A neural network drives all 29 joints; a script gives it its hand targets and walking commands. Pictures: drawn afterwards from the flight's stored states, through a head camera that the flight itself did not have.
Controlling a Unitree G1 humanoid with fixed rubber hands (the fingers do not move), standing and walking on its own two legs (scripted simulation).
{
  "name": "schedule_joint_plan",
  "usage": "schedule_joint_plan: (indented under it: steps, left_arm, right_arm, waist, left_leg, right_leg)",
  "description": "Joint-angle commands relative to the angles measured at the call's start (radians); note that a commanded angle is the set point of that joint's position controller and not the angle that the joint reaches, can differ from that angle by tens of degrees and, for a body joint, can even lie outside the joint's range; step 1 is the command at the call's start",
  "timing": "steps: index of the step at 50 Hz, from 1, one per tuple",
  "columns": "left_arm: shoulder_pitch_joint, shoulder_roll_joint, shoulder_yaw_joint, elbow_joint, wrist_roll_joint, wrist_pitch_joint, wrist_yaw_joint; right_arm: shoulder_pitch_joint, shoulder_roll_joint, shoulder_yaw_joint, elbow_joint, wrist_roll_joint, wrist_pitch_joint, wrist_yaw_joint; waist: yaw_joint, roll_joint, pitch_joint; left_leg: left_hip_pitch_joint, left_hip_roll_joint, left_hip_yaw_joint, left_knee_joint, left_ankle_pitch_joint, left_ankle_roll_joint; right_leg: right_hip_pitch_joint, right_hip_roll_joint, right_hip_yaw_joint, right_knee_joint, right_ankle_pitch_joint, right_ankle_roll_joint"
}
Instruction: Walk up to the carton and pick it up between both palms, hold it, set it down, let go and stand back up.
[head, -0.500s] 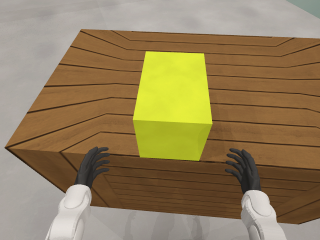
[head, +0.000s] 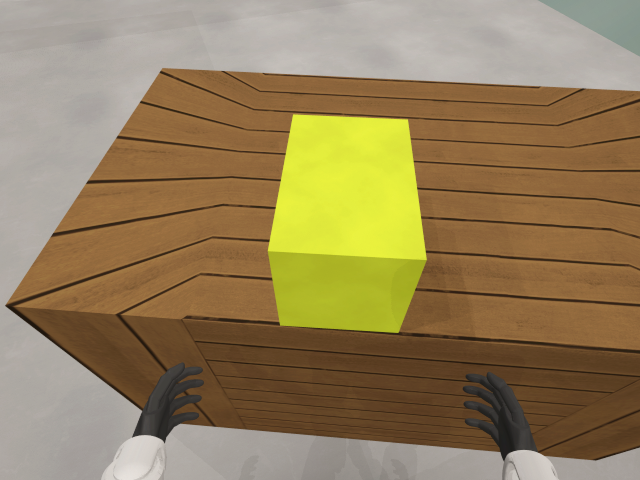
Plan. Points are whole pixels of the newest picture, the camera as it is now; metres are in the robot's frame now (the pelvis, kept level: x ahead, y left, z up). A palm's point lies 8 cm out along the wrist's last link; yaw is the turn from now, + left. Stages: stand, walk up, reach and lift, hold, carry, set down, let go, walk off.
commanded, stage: set down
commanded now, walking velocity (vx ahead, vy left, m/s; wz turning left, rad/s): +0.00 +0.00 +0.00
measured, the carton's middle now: (344, 221) +0.46 +0.02 +0.03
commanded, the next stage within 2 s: let go in 0.68 s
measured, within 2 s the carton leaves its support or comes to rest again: neither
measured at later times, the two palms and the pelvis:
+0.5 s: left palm (170, 453) +0.15 +0.22 -0.08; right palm (521, 472) +0.16 -0.22 -0.08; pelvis +0.01 -0.01 +0.00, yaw +0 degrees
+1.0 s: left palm (178, 446) +0.16 +0.22 -0.09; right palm out of the picture +0.14 -0.24 -0.09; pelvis +0.01 +0.00 +0.00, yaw -1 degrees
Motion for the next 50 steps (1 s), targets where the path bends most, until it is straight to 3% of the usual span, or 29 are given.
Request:
schedule_joint_plan:
  steps: [1, 2, 3, 4, 5, 6, 8, 12, 14, 15, 18, 19, 20, 21, 24, 25, 28, 29, 30, 32, 35, 36, 37, 39, 40, 43, 44, 49, 50]
  left_arm:
    - [-0.107, 0.127, 0.022, -0.188, -0.017, -0.087, 0.014]
    - [-0.093, 0.137, 0.024, -0.173, -0.014, -0.091, 0.013]
    - [-0.082, 0.119, 0.019, -0.084, 0.009, -0.066, 0.007]
    - [-0.06, 0.12, 0.045, -0.103, 0.014, -0.068, 0.004]
    - [-0.072, 0.112, 0.033, -0.057, 0.026, -0.056, 0.003]
    - [-0.06, 0.13, 0.037, -0.11, 0.021, -0.065, 0.0]
    - [-0.063, 0.124, 0.028, -0.071, 0.024, -0.06, -0.004]
    - [-0.047, 0.098, 0.02, -0.021, 0.053, -0.043, -0.006]
    - [-0.063, 0.092, 0.018, 0.056, 0.055, -0.033, -0.011]
    - [-0.052, 0.102, 0.031, 0.0, 0.045, -0.042, -0.013]
    - [-0.08, 0.102, 0.035, 0.019, 0.055, -0.058, -0.004]
    - [-0.113, 0.105, 0.029, 0.051, 0.068, -0.053, -0.002]
    - [-0.107, 0.095, 0.022, 0.056, 0.067, -0.057, -0.002]
    - [-0.104, 0.094, 0.018, 0.078, 0.069, -0.052, -0.001]
    - [-0.119, 0.114, 0.027, 0.073, 0.059, -0.062, 0.001]
    - [-0.109, 0.124, 0.034, 0.043, 0.064, -0.077, 0.002]
    - [-0.081, 0.111, 0.04, 0.107, 0.074, -0.081, -0.01]
    - [-0.098, 0.114, 0.039, 0.093, 0.075, -0.083, -0.011]
    - [-0.087, 0.112, 0.032, 0.111, 0.072, -0.083, -0.011]
    - [-0.074, 0.129, 0.056, 0.097, 0.073, -0.088, -0.013]
    - [-0.08, 0.107, 0.033, 0.137, 0.071, -0.078, -0.024]
    - [-0.109, 0.097, 0.033, 0.145, 0.059, -0.073, -0.021]
    - [-0.096, 0.099, 0.025, 0.152, 0.064, -0.076, -0.022]
    - [-0.092, 0.105, 0.022, 0.154, 0.058, -0.075, -0.018]
    - [-0.072, 0.091, 0.016, 0.146, 0.07, -0.07, -0.02]
    - [-0.089, 0.086, 0.013, 0.164, 0.059, -0.065, -0.02]
    - [-0.091, 0.079, 0.01, 0.164, 0.067, -0.062, -0.018]
    - [-0.115, 0.089, 0.003, 0.153, 0.072, -0.058, 0.003]
    - [-0.105, 0.073, 0.0, 0.157, 0.069, -0.054, 0.007]
  right_arm:
    - [-0.064, -0.067, -0.034, -0.179, -0.019, -0.08, 0.01]
    - [-0.059, -0.058, -0.032, -0.163, -0.007, -0.089, 0.013]
    - [-0.049, -0.067, -0.029, -0.058, -0.025, -0.078, 0.013]
    - [-0.038, -0.052, -0.025, -0.089, -0.019, -0.087, 0.016]
    - [-0.043, -0.087, -0.029, -0.032, -0.025, -0.088, 0.02]
    - [-0.047, -0.081, -0.004, -0.071, -0.009, -0.096, 0.022]
    - [-0.049, -0.078, -0.014, -0.064, -0.012, -0.1, 0.022]
    - [-0.038, -0.091, -0.02, 0.031, -0.028, -0.107, 0.033]
    - [-0.046, -0.085, -0.008, 0.085, -0.025, -0.105, 0.035]
    - [-0.055, -0.081, -0.001, 0.008, -0.028, -0.119, 0.038]
    - [-0.058, -0.078, -0.028, 0.04, -0.055, -0.14, 0.042]
    - [-0.054, -0.097, -0.037, 0.111, -0.05, -0.139, 0.045]
    - [-0.056, -0.091, -0.037, 0.093, -0.058, -0.145, 0.048]
    - [-0.056, -0.092, -0.033, 0.118, -0.056, -0.147, 0.052]
    - [-0.078, -0.101, -0.037, 0.129, -0.062, -0.161, 0.054]
    - [-0.062, -0.09, -0.036, 0.114, -0.063, -0.171, 0.051]
    - [-0.051, -0.113, -0.025, 0.184, -0.054, -0.182, 0.056]
    - [-0.064, -0.113, -0.03, 0.213, -0.044, -0.189, 0.055]
    - [-0.061, -0.128, -0.027, 0.219, -0.042, -0.194, 0.057]
    - [-0.068, -0.114, -0.029, 0.225, -0.041, -0.206, 0.058]
    - [-0.082, -0.12, -0.015, 0.255, -0.029, -0.207, 0.058]
    - [-0.09, -0.131, -0.021, 0.248, -0.044, -0.21, 0.058]
    - [-0.077, -0.127, -0.024, 0.255, -0.039, -0.211, 0.056]
    - [-0.1, -0.142, -0.036, 0.257, -0.044, -0.211, 0.058]
    - [-0.082, -0.152, -0.023, 0.25, -0.031, -0.208, 0.064]
    - [-0.084, -0.164, -0.034, 0.255, -0.044, -0.209, 0.063]
    - [-0.08, -0.171, -0.037, 0.273, -0.045, -0.204, 0.067]
    - [-0.09, -0.186, -0.048, 0.267, -0.049, -0.204, 0.082]
    - [-0.098, -0.176, -0.041, 0.258, -0.055, -0.206, 0.086]
  waist:
    - [-0.014, 0.022, -0.221]
    - [-0.011, 0.021, -0.218]
    - [-0.015, 0.055, -0.172]
    - [-0.007, 0.039, -0.162]
    - [-0.02, 0.044, -0.17]
    - [0.002, 0.034, -0.185]
    - [-0.006, 0.006, -0.13]
    - [-0.023, 0.053, -0.115]
    - [-0.016, 0.04, -0.078]
    - [-0.011, 0.014, -0.1]
    - [-0.017, 0.023, -0.109]
    - [-0.028, 0.041, -0.08]
    - [-0.023, 0.046, -0.096]
    - [-0.025, 0.031, -0.089]
    - [-0.024, 0.032, -0.124]
    - [-0.039, 0.02, -0.16]
    - [-0.022, 0.016, -0.149]
    - [-0.024, 0.054, -0.174]
    - [-0.038, 0.037, -0.18]
    - [-0.028, 0.032, -0.18]
    - [-0.027, 0.003, -0.152]
    - [-0.04, -0.006, -0.165]
    - [-0.032, 0.01, -0.149]
    - [-0.032, 0.009, -0.122]
    - [-0.046, -0.001, -0.14]
    - [-0.052, -0.022, -0.129]
    - [-0.041, 0.01, -0.128]
    - [-0.056, 0.006, -0.13]
    - [-0.039, 0.029, -0.132]
  left_leg:
    - [0.118, 0.026, -0.07, 0.009, 0.188, -0.025]
    - [0.139, 0.021, -0.059, 0.009, 0.207, -0.027]
    - [0.128, 0.03, -0.06, -0.001, 0.171, -0.029]
    - [0.131, 0.033, -0.064, 0.002, 0.165, -0.03]
    - [0.147, 0.027, -0.061, 0.003, 0.183, -0.032]
    - [0.151, 0.027, -0.057, 0.013, 0.188, -0.033]
    - [0.135, 0.024, -0.057, 0.004, 0.169, -0.03]
    - [0.163, 0.023, -0.054, -0.001, 0.187, -0.038]
    - [0.142, 0.027, -0.057, -0.001, 0.159, -0.031]
    - [0.127, 0.02, -0.058, 0.002, 0.159, -0.027]
    - [0.128, 0.025, -0.053, 0.003, 0.131, -0.029]
    - [0.122, 0.032, -0.064, 0.002, 0.116, -0.029]
    - [0.119, 0.033, -0.057, 0.001, 0.126, -0.025]
    - [0.129, 0.028, -0.051, -0.001, 0.108, -0.021]
    - [0.119, 0.029, -0.042, 0.017, 0.144, -0.024]
    - [0.139, 0.025, -0.044, 0.022, 0.168, -0.03]
    - [0.158, 0.014, -0.048, 0.032, 0.191, -0.026]
    - [0.168, 0.015, -0.058, 0.046, 0.232, -0.032]
    - [0.166, 0.008, -0.053, 0.047, 0.24, -0.032]
    - [0.176, 0.019, -0.061, 0.05, 0.257, -0.037]
    - [0.189, 0.012, -0.058, 0.049, 0.209, -0.029]
    - [0.168, 0.013, -0.063, 0.035, 0.185, -0.024]
    - [0.17, 0.013, -0.055, 0.039, 0.161, -0.024]
    - [0.173, 0.022, -0.061, 0.038, 0.191, -0.025]
    - [0.194, 0.018, -0.055, 0.043, 0.216, -0.031]
    - [0.171, 0.025, -0.06, 0.033, 0.182, -0.031]
    - [0.183, 0.02, -0.057, 0.032, 0.202, -0.03]
    - [0.15, 0.028, -0.058, 0.031, 0.159, -0.038]
    - [0.145, 0.035, -0.066, 0.027, 0.135, -0.037]
  right_leg:
    - [-0.04, -0.053, 0.075, -0.04, 0.127, 0.007]
    - [-0.058, -0.057, 0.074, -0.038, 0.148, 0.011]
    - [-0.068, -0.058, 0.075, -0.047, 0.111, 0.009]
    - [-0.064, -0.061, 0.089, -0.062, 0.102, 0.016]
    - [-0.072, -0.053, 0.081, -0.056, 0.113, 0.006]
    - [-0.053, -0.061, 0.078, -0.045, 0.112, 0.015]
    - [-0.064, -0.056, 0.069, -0.053, 0.104, 0.027]
    - [-0.088, -0.043, 0.048, -0.06, 0.091, 0.016]
    - [-0.105, -0.047, 0.062, -0.068, 0.077, 0.016]
    - [-0.075, -0.051, 0.072, -0.054, 0.095, 0.023]
    - [-0.066, -0.048, 0.054, -0.042, 0.079, 0.019]
    - [-0.097, -0.065, 0.074, -0.043, 0.079, 0.018]
    - [-0.083, -0.058, 0.066, -0.041, 0.076, 0.015]
    - [-0.094, -0.065, 0.072, -0.044, 0.08, 0.023]
    - [-0.087, -0.059, 0.075, -0.031, 0.132, 0.025]
    - [-0.08, -0.067, 0.085, -0.021, 0.183, 0.038]
    - [-0.073, -0.066, 0.094, -0.018, 0.253, 0.04]
    - [-0.077, -0.065, 0.086, -0.008, 0.268, 0.038]
    - [-0.073, -0.061, 0.087, -0.012, 0.297, 0.035]
    - [-0.072, -0.06, 0.088, -0.006, 0.31, 0.046]
    - [-0.107, -0.067, 0.087, -0.022, 0.258, 0.044]
    - [-0.095, -0.063, 0.091, -0.019, 0.234, 0.045]
    - [-0.108, -0.059, 0.081, -0.021, 0.205, 0.042]
    - [-0.127, -0.056, 0.073, -0.028, 0.206, 0.041]
    - [-0.127, -0.049, 0.068, -0.03, 0.223, 0.039]
    - [-0.11, -0.048, 0.067, -0.025, 0.202, 0.038]
    - [-0.12, -0.046, 0.069, -0.025, 0.217, 0.028]
    - [-0.123, -0.035, 0.07, -0.01, 0.136, 0.022]
    - [-0.122, -0.045, 0.078, -0.007, 0.125, 0.015]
